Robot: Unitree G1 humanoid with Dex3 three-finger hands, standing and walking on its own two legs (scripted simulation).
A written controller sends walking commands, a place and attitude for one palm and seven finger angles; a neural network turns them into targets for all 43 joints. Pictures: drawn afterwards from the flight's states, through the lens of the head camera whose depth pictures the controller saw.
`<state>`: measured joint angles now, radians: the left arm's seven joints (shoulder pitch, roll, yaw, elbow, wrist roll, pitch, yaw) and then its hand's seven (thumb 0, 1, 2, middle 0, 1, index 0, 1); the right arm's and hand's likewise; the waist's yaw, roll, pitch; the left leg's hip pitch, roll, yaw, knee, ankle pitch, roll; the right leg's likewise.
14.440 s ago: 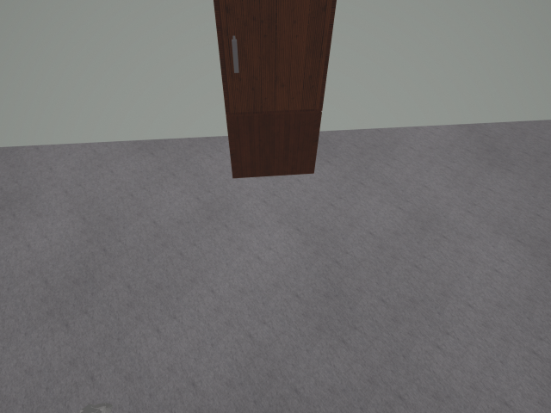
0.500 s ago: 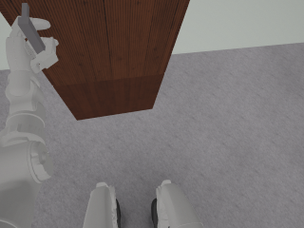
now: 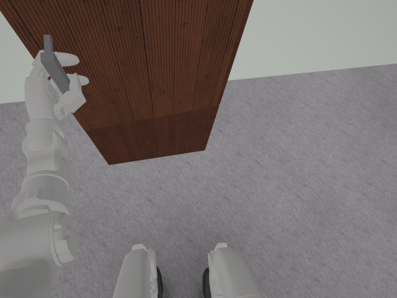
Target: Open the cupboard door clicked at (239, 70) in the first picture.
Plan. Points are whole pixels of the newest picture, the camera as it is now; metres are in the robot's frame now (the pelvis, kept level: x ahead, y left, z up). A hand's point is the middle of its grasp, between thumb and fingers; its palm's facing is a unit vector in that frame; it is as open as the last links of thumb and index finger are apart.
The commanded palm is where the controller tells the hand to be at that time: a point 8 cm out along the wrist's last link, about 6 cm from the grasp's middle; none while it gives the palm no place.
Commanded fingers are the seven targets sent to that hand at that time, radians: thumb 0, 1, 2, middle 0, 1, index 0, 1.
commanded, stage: pull the door open along its arc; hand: left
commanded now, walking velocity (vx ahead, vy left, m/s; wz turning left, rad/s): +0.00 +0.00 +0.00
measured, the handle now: (61, 72) +0.54 +0.23 +0.05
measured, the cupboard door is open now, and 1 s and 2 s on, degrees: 4 42 42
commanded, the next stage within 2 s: open thumb and fingers to let go in 0.66 s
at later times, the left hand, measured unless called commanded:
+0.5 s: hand (135, 166) +0.35 +0.09 +0.04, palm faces +0.47 -0.88 +0.04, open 5.6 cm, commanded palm +0.27 +0.12 +0.04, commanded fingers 0.00 0.90 0.90 -0.40 -1.35 -0.40 -1.35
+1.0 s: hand (163, 186) +0.31 +0.05 +0.04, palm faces +0.50 -0.87 -0.03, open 7.0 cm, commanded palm +0.26 +0.08 +0.04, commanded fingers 0.00 -0.01 0.51 -0.34 -1.25 -0.34 -1.25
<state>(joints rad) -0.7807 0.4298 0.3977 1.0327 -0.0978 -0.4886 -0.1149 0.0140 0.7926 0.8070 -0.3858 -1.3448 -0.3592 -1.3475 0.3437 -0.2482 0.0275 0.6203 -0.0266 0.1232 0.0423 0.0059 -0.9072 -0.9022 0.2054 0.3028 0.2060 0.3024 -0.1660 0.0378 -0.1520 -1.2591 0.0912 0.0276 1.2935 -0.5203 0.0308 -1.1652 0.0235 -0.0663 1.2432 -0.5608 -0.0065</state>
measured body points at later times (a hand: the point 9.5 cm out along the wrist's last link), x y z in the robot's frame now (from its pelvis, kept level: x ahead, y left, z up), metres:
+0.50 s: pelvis +0.01 -0.02 +0.02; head +0.10 +0.00 +0.46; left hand +0.32 +0.14 +0.04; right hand +0.19 -0.22 -0.09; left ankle +0.04 +0.10 -0.62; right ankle +0.01 -0.12 -0.62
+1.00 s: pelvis +0.01 -0.07 +0.02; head +0.08 -0.07 +0.46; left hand +0.28 +0.09 +0.05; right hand +0.21 -0.26 -0.10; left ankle +0.04 +0.10 -0.62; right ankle +0.01 -0.12 -0.62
